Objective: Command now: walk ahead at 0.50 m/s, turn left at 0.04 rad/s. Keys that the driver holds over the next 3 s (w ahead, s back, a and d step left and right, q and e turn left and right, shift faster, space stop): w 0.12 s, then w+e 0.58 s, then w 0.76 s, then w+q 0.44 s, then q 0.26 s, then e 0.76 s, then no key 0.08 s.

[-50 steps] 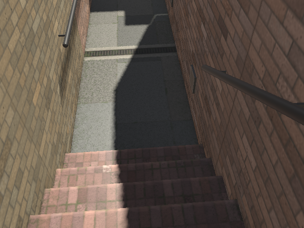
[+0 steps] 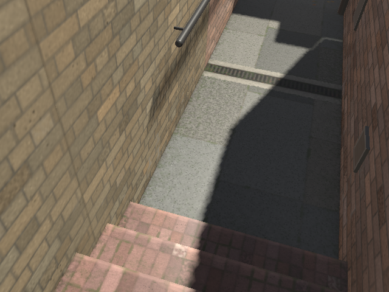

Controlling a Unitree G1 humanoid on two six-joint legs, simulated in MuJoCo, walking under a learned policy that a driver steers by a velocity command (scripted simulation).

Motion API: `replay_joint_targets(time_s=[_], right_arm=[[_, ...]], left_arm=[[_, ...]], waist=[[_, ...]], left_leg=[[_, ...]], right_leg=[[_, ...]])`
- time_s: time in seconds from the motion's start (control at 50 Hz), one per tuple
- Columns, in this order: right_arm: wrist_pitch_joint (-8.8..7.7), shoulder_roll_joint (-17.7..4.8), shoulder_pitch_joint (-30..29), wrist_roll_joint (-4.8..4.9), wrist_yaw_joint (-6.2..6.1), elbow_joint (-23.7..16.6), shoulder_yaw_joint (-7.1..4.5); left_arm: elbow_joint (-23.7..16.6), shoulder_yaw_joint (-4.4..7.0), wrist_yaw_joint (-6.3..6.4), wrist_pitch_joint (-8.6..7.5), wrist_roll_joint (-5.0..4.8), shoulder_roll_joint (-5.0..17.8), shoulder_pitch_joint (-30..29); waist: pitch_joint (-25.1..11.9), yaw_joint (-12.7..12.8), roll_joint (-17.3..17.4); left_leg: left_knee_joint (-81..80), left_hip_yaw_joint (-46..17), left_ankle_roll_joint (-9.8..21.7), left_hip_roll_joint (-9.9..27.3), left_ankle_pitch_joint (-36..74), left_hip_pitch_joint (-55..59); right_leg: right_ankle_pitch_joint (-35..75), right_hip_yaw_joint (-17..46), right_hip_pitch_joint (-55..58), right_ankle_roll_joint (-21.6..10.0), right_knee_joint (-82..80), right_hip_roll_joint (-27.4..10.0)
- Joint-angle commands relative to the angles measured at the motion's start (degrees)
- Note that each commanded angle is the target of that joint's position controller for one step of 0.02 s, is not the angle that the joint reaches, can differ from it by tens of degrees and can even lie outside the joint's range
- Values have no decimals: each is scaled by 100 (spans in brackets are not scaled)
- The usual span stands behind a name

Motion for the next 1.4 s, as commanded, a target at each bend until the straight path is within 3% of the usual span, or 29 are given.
replay_joint_targets(time_s=[0.02, 0.1, 0.22, 0.28, 0.32, 0.34, 0.36, 0.38, 0.42, 0.46, 0.5, 0.52, 0.54, 0.58, 0.66, 0.78, 0.8, 0.86, 0.88, 0.9, 0.94, 0.96, 1.0, 1.1, 1.14, 1.2, 1.32, 1.36, 1.4], right_arm=[[-236, -582, -61, 132, -106, -232, -145], [-200, -500, -5, 155, -151, -342, -72], [-78, -823, 698, -75, -272, -293, -99], [26, -832, 871, -204, -387, -111, -66], [86, -930, 681, -120, -310, -102, -97], [29, -512, 914, -39, -210, -186, -77], [39, -658, 1003, 22, -185, -459, -36], [-39, -806, 165, 81, -142, -931, -32], [59, -1032, -794, -67, -141, -873, -80], [234, -607, -778, -165, -113, -881, 4], [305, -618, -1187, -187, -93, -1047, -8], [337, -391, -829, -343, -69, -775, 38], [341, -315, -203, -267, -67, -507, 45], [284, -803, -1046, -64, -105, -910, -124], [123, -486, -2083, -121, 31, -1359, -17], [-102, -295, -2364, 108, -2, -1898, 17], [-106, -304, -2040, 142, -23, -1830, -15], [-90, -585, 137, 76, -78, -1152, -207], [-15, -1081, 1021, 93, -41, -919, -300], [46, -1101, 1627, 164, 72, -893, -312], [27, -1221, 1334, 249, 34, -945, -363], [19, -754, 1106, 172, 6, -889, -235], [-149, -343, 899, -32, 24, -690, 16], [-289, -852, 661, 196, -21, -658, -67], [-275, -491, 931, 291, -158, -523, 54], [-243, -642, 800, 200, -183, -598, 62], [-4, -478, 1639, -125, -189, -251, 50], [142, -577, 1630, -181, -311, -148, 39], [127, -676, 1264, -43, -224, -193, 35]], left_arm=[[144, 96, -47, 44, -37, 292, 922], [-221, 10, -228, -115, -36, 270, -351], [-661, -148, -245, -230, -220, 249, -1307], [-272, -33, -198, -217, -215, 509, -209], [393, 85, -245, -244, -141, 640, 1529], [600, 164, -310, -241, -208, 1039, 2103], [451, 87, -368, -201, -368, 936, 2100], [440, 258, -278, -139, -421, 1496, 2213], [261, 38, -116, -37, -217, 912, 1499], [196, -146, -108, -229, -236, 462, 1172], [-109, -160, -68, -325, -336, 614, 576], [-72, -94, -64, -325, -303, 785, 849], [19, -38, -35, -328, -278, 908, 1096], [110, -126, 86, -334, -396, 423, 1551], [-431, -85, 145, -321, -470, 449, 1258], [-307, -106, 74, -114, -167, 240, 1667], [-237, -125, 148, -17, -47, 336, 1654], [-170, -93, 100, 29, -172, 641, 1450], [-320, -33, -25, -76, -368, 482, 1826], [-286, -93, 82, -89, -462, 429, 2225], [-597, -143, 107, -83, -207, 639, 1032], [-593, -53, 65, -6, 50, 778, 290], [-517, -36, -18, 87, 37, 406, 42], [-140, -47, -134, 198, 29, 193, 345], [-415, -2, -173, 35, -41, 346, -797], [-570, -101, -293, -76, -45, 154, -1458], [-1017, -201, -263, -228, -253, 127, -2105], [-685, -126, -189, -212, -270, 272, -1214], [30, 1, -192, -211, -153, 538, 739]], waist=[[401, 449, 697], [280, 58, 674], [1013, -669, 630], [678, -474, 345], [-143, 286, -174], [-675, 155, -1362], [-1181, 73, -910], [-1363, 499, -1187], [254, 206, 550], [771, -386, 677], [841, -551, 280], [556, -471, -245], [182, -592, -551], [307, -375, -178], [278, 43, 33], [762, 731, -270], [709, 629, -317], [-40, -310, 308], [-864, -343, 1370], [-1781, -515, 1388], [-1125, -827, 1355], [-120, -716, 405], [828, -197, -6], [62, 300, 1234], [320, -67, 789], [431, -343, 605], [973, -1259, 663], [931, -1002, 506], [97, 46, 106]], left_leg=[[-978, -1582, 577, 1330, 3316, -838], [-635, -1429, 446, 1006, 1053, -1279], [500, -1451, 504, 1329, 1773, -235], [2217, -1270, 652, 1418, 2927, 437], [4984, -668, 544, 975, 3091, -166], [7483, -95, 161, 180, -1889, -2336], [8202, -213, -12, 166, -2410, -4083], [7662, -411, -183, 67, -2115, -5382], [6333, -720, -326, 712, -1165, -5290], [4803, -911, -490, 914, 174, -4377], [2196, -532, -824, 769, 1840, -2306], [2339, -294, -873, 648, 2209, -1519], [2816, -378, -784, 664, 2876, -1356], [1762, -886, -771, 817, 3550, -2824], [216, -739, -809, 424, 5144, -1871], [-2045, -743, -635, 413, 4225, -1030], [-2353, -872, -555, 545, 4253, -738], [-2322, -564, -285, 731, 4717, 2011], [-899, -1591, 226, 1854, 6367, 4148], [225, -2260, 666, 2695, 6327, 5408], [-1492, -3728, 1703, 3141, 1260, 4215], [-1913, -3572, 1573, 2836, 266, 2948], [-1400, -2903, 1011, 2067, 1643, 547], [-1565, -1866, 647, 1533, 3953, -796], [-1131, -1896, 506, 1168, 2174, -114], [-935, -1788, 503, 981, 665, -831], [373, -1609, 433, 823, 1961, 321], [1452, -1666, 528, 917, 2646, 644], [3710, -1400, 467, 788, 3371, 42]], right_leg=[[2112, -22, 253, 79, -1476, -125], [4213, -532, 1339, -32, -3182, 132], [3149, -459, 1229, -176, -4789, 194], [1880, -806, 2082, -420, -5556, 110], [1996, -914, 4172, -797, -6078, 198], [4970, 101, 6036, -1211, -3959, -782], [5154, 1321, 7077, -1692, -3444, -1242], [1810, 3171, 7368, -2533, -4963, -2064], [-578, 2750, 5102, -2024, -5644, -1833], [-72, 2078, 2979, -1589, -5175, -1005], [1089, 1207, 1080, -1308, -5802, -287], [2153, 1170, 930, -1304, -5663, -277], [3040, 1244, 1264, -1283, -5320, -402], [1743, 1481, 2536, -1302, -4581, -151], [-697, 1930, 1916, -1128, -4015, 286], [861, 1714, 2485, -1049, -2700, 627], [934, 1835, 2545, -1105, -2293, 616], [693, 1090, 1591, -959, 432, 795], [-3075, 452, -191, -611, 2500, 1327], [-4416, 90, -1349, -583, 4214, 1174], [-2980, -75, -2898, -393, 3766, 703], [-2390, 113, -2885, -348, 3238, 466], [-1170, 597, -2005, -220, 1518, 342], [1643, -237, 330, 38, -689, 231], [3000, -55, -344, -60, -2144, 97], [4253, -507, 872, -6, -3322, 152], [3438, -696, 1405, -19, -5560, -10], [2905, -630, 1986, -121, -6203, -135], [3390, -777, 4047, -412, -6270, -45]])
